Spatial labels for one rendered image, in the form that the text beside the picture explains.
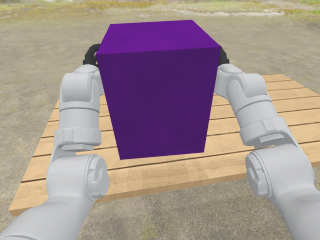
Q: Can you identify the left robot forearm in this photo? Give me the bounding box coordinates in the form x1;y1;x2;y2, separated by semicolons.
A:
46;64;104;194

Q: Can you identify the robot left upper arm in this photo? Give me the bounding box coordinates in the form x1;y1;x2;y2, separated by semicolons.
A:
0;154;110;240

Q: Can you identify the robot right upper arm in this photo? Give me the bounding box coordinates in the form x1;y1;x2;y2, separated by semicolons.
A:
245;143;320;240

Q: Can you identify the table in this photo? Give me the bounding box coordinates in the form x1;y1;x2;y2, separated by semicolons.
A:
8;73;320;217

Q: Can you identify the robot left hand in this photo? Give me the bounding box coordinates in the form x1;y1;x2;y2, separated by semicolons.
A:
83;43;101;69

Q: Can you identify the carton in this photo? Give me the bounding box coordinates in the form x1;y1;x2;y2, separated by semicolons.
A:
95;20;221;160

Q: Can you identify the right robot forearm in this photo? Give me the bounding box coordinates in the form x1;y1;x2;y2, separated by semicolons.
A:
214;63;315;183

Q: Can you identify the robot right hand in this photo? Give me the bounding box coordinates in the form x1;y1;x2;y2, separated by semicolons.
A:
218;45;229;66

